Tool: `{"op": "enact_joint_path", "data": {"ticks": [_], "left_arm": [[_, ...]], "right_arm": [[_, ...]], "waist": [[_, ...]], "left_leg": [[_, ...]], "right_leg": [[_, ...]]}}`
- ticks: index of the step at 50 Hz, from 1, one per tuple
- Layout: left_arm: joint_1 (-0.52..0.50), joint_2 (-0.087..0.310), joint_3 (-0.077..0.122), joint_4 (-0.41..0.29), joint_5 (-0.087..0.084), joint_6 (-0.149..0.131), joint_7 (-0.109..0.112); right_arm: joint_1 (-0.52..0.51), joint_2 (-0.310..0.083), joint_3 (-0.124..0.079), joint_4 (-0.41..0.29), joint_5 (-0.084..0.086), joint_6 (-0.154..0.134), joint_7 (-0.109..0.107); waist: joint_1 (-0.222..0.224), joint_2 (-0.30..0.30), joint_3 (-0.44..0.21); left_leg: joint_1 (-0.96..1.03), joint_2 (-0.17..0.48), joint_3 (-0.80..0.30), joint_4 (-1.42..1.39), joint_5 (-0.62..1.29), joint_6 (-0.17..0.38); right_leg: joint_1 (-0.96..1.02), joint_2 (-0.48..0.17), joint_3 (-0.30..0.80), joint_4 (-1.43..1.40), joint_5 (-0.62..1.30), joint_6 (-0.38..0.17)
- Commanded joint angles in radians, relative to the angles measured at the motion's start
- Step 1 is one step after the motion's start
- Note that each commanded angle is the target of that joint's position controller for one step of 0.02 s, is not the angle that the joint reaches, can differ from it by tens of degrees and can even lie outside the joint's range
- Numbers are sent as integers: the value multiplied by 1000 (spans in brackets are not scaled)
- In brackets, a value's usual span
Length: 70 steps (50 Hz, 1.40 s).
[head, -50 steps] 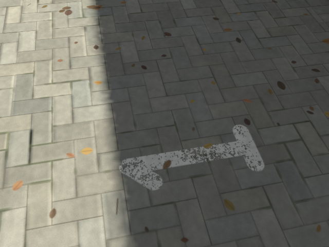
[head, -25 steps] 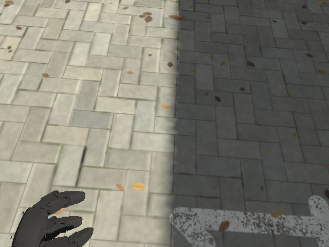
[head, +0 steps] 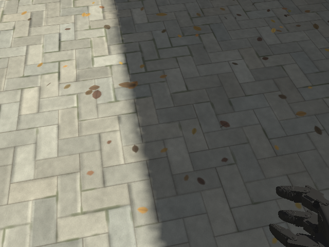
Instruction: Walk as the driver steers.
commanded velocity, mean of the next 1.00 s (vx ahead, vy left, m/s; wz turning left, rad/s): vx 0.70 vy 0.00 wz -0.21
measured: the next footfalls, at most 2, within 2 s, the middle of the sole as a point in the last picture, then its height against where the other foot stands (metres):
right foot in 0.42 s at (229, 240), level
left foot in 0.84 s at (230, 158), level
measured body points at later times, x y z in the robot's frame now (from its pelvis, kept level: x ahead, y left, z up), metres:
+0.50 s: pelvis +0.40 -0.08 -0.01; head +0.42 -0.10 +0.44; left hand +0.68 +0.09 -0.09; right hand +0.34 -0.36 -0.13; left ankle +0.28 +0.16 -0.57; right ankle +0.48 -0.15 -0.71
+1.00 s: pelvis +0.71 -0.18 +0.01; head +0.76 -0.20 +0.45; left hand +0.97 +0.02 -0.07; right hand +0.76 -0.48 -0.10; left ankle +0.85 -0.18 -0.71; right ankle +0.62 -0.31 -0.60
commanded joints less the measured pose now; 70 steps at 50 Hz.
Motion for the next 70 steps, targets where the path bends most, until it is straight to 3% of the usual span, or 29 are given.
{"op": "enact_joint_path", "data": {"ticks": [1,3,6,10,15,18,20,21,22,23,24,25,27,30,36,39,41,42,43,44,45,46,48,53,65,67,68,69,70], "left_arm": [[-46,59,-24,-139,-27,-18,4],[-209,77,-16,-176,23,-12,-5],[-227,22,-18,-212,-4,26,-27],[-276,13,-34,-255,16,38,-42],[-455,36,-33,-283,21,14,-82],[-405,116,3,-280,6,10,-86],[-33,228,66,-190,0,30,-76],[127,245,81,-121,-1,43,-53],[1,294,62,-150,25,27,-43],[13,220,51,-179,41,12,-43],[21,186,46,-157,46,-7,-45],[-42,175,36,-140,46,-28,-50],[-212,97,6,-148,85,-55,-51],[-241,62,-2,-104,72,-78,-43],[-207,97,-2,-71,69,-67,34],[-206,133,9,-69,64,-17,63],[-272,149,20,-104,58,18,75],[-321,137,18,-126,52,27,70],[-354,92,5,-134,48,23,48],[-205,-59,-25,-154,82,14,8],[-33,11,-33,-155,60,-5,-14],[-149,130,-13,-157,47,-9,-19],[-296,122,-8,-190,65,15,1],[-322,53,-12,-162,75,34,17],[-387,106,28,-126,43,-13,4],[-346,143,44,-107,47,-14,3],[-370,206,53,-131,66,2,10],[-366,198,52,-133,102,10,9],[-399,149,44,-153,93,11,16]], "right_arm": [[411,-187,-90,39,-4,25,-5],[356,-138,-76,74,-30,41,-9],[285,-68,-59,122,-19,34,-8],[226,-126,-74,148,-10,24,-12],[302,-223,-92,188,-14,26,-17],[342,-307,-107,195,-15,54,-20],[281,-331,-114,160,-8,71,-23],[285,-255,-89,165,-3,56,-24],[460,-59,-25,124,-24,24,-10],[444,-153,-27,119,31,-15,1],[303,-202,-39,103,73,-19,-5],[246,-179,-32,87,72,-15,-15],[307,-166,-36,143,44,28,-16],[352,-134,-44,185,26,87,-13],[150,-42,-20,131,-2,53,47],[195,-95,-44,113,-2,58,92],[376,-158,-78,139,-4,81,94],[532,-213,-105,164,-3,92,80],[593,-239,-115,172,4,96,51],[466,-270,-107,124,-25,87,28],[356,-312,-107,43,-68,74,28],[293,-258,-110,-11,-50,84,30],[227,-175,-85,-22,4,100,18],[229,-198,-104,-27,-2,141,-21],[169,-203,-122,-69,8,207,-40],[189,-160,-107,-70,20,208,-34],[245,-117,-93,-70,14,207,-29],[237,-193,-113,-95,14,196,-19],[243,-264,-131,-75,11,191,-12]], "waist": [[-231,341,-260],[-212,97,-68],[-130,150,14],[-77,99,90],[-134,11,151],[-59,134,46],[139,173,-142],[187,28,-156],[-45,-319,-235],[17,-203,-447],[50,-38,-263],[-5,83,-113],[-115,87,-9],[-153,23,39],[-52,35,11],[-75,-27,-45],[-172,-68,-120],[-258,-47,-168],[-300,108,-153],[-101,433,-118],[-61,344,-402],[-113,135,-361],[-74,-80,-149],[-81,48,-122],[-126,239,-130],[-115,131,-161],[-156,-80,-182],[-161,-222,-142],[-156,-173,-109]], "left_leg": [[921,405,-747,-356,-695,223],[653,328,-420,-338,-279,194],[476,282,-187,-395,-108,182],[389,288,29,-479,62,183],[457,233,266,-532,264,128],[602,243,320,-301,1087,105],[467,254,300,162,1275,110],[177,147,280,553,560,71],[-174,-10,156,942,-409,58],[-251,7,-40,981,-338,88],[-290,42,-31,935,-258,104],[-280,89,-23,846,-200,110],[-111,169,-40,756,-113,92],[-4,162,-27,595,-85,40],[13,56,155,32,496,20],[37,9,188,-45,441,42],[185,-57,213,7,257,80],[352,-61,168,-8,207,120],[463,-13,80,-114,436,164],[618,138,-294,-43,867,327],[753,330,-767,-257,494,501],[662,299,-748,-341,92,460],[380,219,-615,-388,-175,366],[245,64,-392,-333,158,286],[316,10,-552,-224,-24,195],[228,-72,-484,-72,-289,137],[80,-178,-296,136,-472,92],[-45,-182,-182,359,-482,47],[-77,-107,-149,470,-402,12]], "right_leg": [[-802,-100,-131,574,144,10],[-753,-173,-167,493,222,3],[-694,-242,-164,416,215,-2],[-730,-268,-176,279,375,22],[-588,-195,-340,-108,624,-25],[-388,-48,-469,-154,498,-79],[68,6,-446,-169,420,-147],[389,-65,-276,-281,481,-198],[587,-265,217,-363,339,-313],[622,-408,549,-623,-94,-388],[450,-408,524,-718,-165,-325],[248,-395,422,-734,-86,-287],[-61,-341,150,-709,342,-233],[-226,-266,-186,-723,864,-157],[-75,-166,-463,-694,964,-22],[84,-220,-474,-547,1087,3],[85,-247,-470,-339,1288,12],[2,-239,-451,-124,1221,17],[-113,-126,-463,209,763,60],[-487,80,-362,575,-126,129],[-566,101,-112,740,-102,126],[-564,43,-83,672,-7,84],[-569,-25,-98,468,102,69],[-441,-24,-130,69,171,122],[-251,2,-88,-445,318,111],[-48,-133,-44,-637,468,52],[56,-346,159,-639,533,-61],[-17,-446,304,-668,546,-171],[-46,-442,254,-667,491,-184]]}}
Velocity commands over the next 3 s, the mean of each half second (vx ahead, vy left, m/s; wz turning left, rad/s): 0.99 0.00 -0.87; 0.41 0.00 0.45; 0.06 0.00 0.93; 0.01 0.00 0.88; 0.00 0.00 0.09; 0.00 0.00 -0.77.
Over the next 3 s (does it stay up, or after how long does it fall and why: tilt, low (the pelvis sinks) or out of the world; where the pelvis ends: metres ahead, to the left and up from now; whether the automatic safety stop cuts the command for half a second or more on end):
stays up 0.85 -0.29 0.02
